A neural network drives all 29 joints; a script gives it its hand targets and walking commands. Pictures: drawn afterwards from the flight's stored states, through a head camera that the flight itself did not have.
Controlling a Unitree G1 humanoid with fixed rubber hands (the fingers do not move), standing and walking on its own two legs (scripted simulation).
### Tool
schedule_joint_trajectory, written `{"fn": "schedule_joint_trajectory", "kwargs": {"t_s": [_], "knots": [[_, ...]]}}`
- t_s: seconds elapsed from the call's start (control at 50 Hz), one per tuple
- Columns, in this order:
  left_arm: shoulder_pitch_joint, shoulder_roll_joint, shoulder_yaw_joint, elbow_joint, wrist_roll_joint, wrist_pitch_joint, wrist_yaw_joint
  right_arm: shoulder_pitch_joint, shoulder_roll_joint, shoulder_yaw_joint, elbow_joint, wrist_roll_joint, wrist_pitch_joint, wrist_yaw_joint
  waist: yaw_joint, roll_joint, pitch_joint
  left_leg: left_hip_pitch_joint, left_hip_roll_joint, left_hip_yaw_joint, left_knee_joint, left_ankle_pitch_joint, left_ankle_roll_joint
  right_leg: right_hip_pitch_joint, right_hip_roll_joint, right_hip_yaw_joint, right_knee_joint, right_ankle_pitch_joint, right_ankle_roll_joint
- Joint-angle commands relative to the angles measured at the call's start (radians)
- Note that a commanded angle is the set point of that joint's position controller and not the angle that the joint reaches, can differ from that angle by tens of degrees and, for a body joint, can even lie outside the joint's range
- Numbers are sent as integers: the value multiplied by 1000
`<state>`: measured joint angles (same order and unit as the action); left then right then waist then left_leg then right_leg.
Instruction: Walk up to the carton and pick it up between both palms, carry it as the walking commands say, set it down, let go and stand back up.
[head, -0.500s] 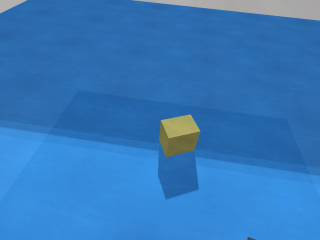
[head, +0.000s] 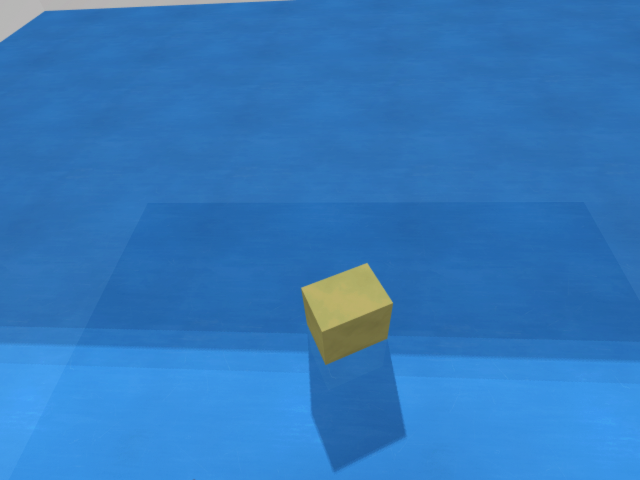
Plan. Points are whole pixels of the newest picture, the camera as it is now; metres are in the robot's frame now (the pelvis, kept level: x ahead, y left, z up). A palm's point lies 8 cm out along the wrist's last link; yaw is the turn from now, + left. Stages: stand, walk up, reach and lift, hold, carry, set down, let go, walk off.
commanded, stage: walk up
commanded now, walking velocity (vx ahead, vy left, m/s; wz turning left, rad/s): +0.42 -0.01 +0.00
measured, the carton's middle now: (346, 314) +0.73 -0.05 -0.65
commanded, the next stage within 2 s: none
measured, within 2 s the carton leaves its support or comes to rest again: neither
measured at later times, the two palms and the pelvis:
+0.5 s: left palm (185, 442) +0.23 +0.22 -0.14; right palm (510, 475) +0.17 -0.24 -0.15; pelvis +0.18 -0.01 +0.00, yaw -1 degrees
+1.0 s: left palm (205, 408) +0.28 +0.20 -0.14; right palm (486, 377) +0.30 -0.24 -0.13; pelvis +0.26 -0.02 +0.01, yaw +0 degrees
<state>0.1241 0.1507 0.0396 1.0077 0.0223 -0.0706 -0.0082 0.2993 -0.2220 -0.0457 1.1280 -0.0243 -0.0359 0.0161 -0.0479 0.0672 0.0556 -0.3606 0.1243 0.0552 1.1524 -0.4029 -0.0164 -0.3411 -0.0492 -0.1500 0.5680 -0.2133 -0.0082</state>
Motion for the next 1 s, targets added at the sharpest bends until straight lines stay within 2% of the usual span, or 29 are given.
{"fn": "schedule_joint_trajectory", "kwargs": {"t_s": [0.0,0.06,0.12,0.14,0.16,0.18,0.2,0.28,0.3,0.34,0.4,0.42,0.46,0.48,0.5,0.52,0.54,0.56,0.58,0.6,0.66,0.68,0.72,0.74,0.78,0.86,0.9,0.94,0.98], "knots": [[179,168,30,35,-11,-3,18,3,-29,-8,-86,4,-20,-1,68,-261,-81,-176,54,-10,-112,33,-16,246,-300,268,-326,149,-137],[131,194,35,28,5,-2,14,-48,-28,1,-123,11,-4,-5,56,-201,-40,-70,40,13,-374,-36,-29,169,-305,249,-304,171,-151],[94,192,37,33,7,15,9,4,-27,0,-97,8,-1,-11,-19,-218,-61,187,-40,132,-617,184,-18,16,-198,139,-234,-23,-104],[87,179,23,32,8,20,4,70,-59,-4,-66,4,-9,-15,-48,-85,-70,305,-36,102,-642,196,-10,-70,-188,162,-181,-96,-88],[66,129,16,4,8,26,2,143,-95,-22,-58,-5,-14,-23,-74,42,-61,358,63,-44,-736,84,30,-158,-115,87,-21,-199,-44],[34,97,9,-21,1,29,0,140,-190,-45,-56,-4,-12,-25,-74,377,-16,336,280,-361,-964,-44,138,-261,-3,-5,263,-257,15],[-14,139,15,-24,5,28,-1,164,-218,-46,-72,-1,-9,-28,-76,226,6,391,361,-478,-977,86,224,-348,0,55,440,-341,20],[46,134,31,41,8,49,-2,80,-168,-52,-118,7,-35,-43,-5,-30,-26,354,378,-303,-870,749,225,-340,-76,140,653,-201,66],[67,143,29,45,6,49,-5,60,-168,-44,-131,7,-37,-45,-7,57,-98,418,325,-213,-813,822,203,-318,-88,161,619,-197,76],[44,78,-9,21,3,50,-17,-54,-93,-32,-129,-11,-23,-40,17,213,4,205,175,-32,-866,478,133,-125,-90,109,264,-200,63],[36,105,-1,36,-11,72,-16,-60,-125,-44,-118,-15,-7,-25,37,195,48,79,156,-28,-888,314,135,33,-29,7,120,-126,53],[64,98,12,26,-9,65,-8,-42,-126,-45,-123,-9,-5,-27,60,45,45,64,177,-49,-871,266,129,72,-23,-15,33,-61,50],[215,135,18,84,1,43,9,-66,-85,-35,-123,-6,0,-19,116,-53,-52,30,99,22,-655,219,100,296,-38,12,-125,13,11],[271,236,44,91,3,31,18,-91,-41,-5,-156,5,-4,-19,141,-346,-114,-79,-32,126,-439,50,23,349,-252,316,-260,-65,-68],[332,285,57,100,5,26,26,-86,-32,-2,-139,11,8,-21,163,-458,-134,-183,-89,85,-200,-169,7,406,-402,537,-355,-49,-171],[312,266,51,90,-2,24,38,-104,-15,-1,-129,11,4,-27,160,-412,-81,-240,-52,31,-94,-188,11,419,-423,544,-326,126,-231],[284,230,39,80,-4,18,36,-116,-17,-5,-123,1,-2,-22,140,-322,-61,-235,-23,8,-62,-164,2,365,-387,469,-307,254,-227],[243,192,34,70,1,20,42,-130,-4,4,-111,4,-1,-21,133,-298,-33,-259,-13,2,-133,-110,-8,373,-370,403,-276,488,-207],[104,134,16,20,-12,31,52,-86,10,4,-83,19,12,-35,68,-230,14,-145,-5,-28,-217,-113,-15,263,-303,262,-178,1026,-172],[70,126,22,2,-11,35,54,4,32,4,-89,25,22,-41,41,-243,-43,-56,-23,-27,-313,-118,-20,262,-278,193,-178,1048,-140],[66,155,27,59,-12,52,51,18,4,4,-68,28,32,-47,23,-258,-132,86,-55,45,-623,114,-15,267,-189,114,-89,782,-115],[49,142,29,58,-12,54,46,32,1,15,-54,17,26,-43,-3,-210,-150,155,-70,63,-710,330,4,254,-154,80,-49,726,-86],[96,67,5,61,-14,70,43,-3,-77,6,-61,18,16,-44,35,-9,-97,233,73,-53,-731,764,48,103,-39,53,-68,131,-21],[137,49,6,75,-22,77,46,-11,-49,19,-53,15,23,-49,42,143,-52,189,87,-109,-761,724,70,126,-15,66,-99,20,4],[85,81,1,67,-15,78,42,-64,-53,10,-66,12,28,-51,46,116,-40,183,71,-98,-779,677,73,170,-41,91,-126,60,-7],[148,108,6,112,-16,60,44,-86,-23,14,-39,23,22,-56,59,-87,-74,213,18,-43,-755,543,38,268,-100,105,-186,349,-14],[139,85,5,93,-15,57,44,-99,-15,11,-44,18,23,-55,53,-9,-64,214,5,-28,-773,547,38,275,-106,100,-175,371,-11],[146,93,4,109,-15,59,46,-73,-20,9,-24,14,27,-55,52,-91,-46,223,12,-37,-770,603,22,273,-98,86,-195,396,-1],[146,95,7,114,-16,63,50,-81,-15,13,-10,14,23,-56,52,-48,-22,216,13,-32,-781,605,22,276,-102,83,-190,362,-1]]}}
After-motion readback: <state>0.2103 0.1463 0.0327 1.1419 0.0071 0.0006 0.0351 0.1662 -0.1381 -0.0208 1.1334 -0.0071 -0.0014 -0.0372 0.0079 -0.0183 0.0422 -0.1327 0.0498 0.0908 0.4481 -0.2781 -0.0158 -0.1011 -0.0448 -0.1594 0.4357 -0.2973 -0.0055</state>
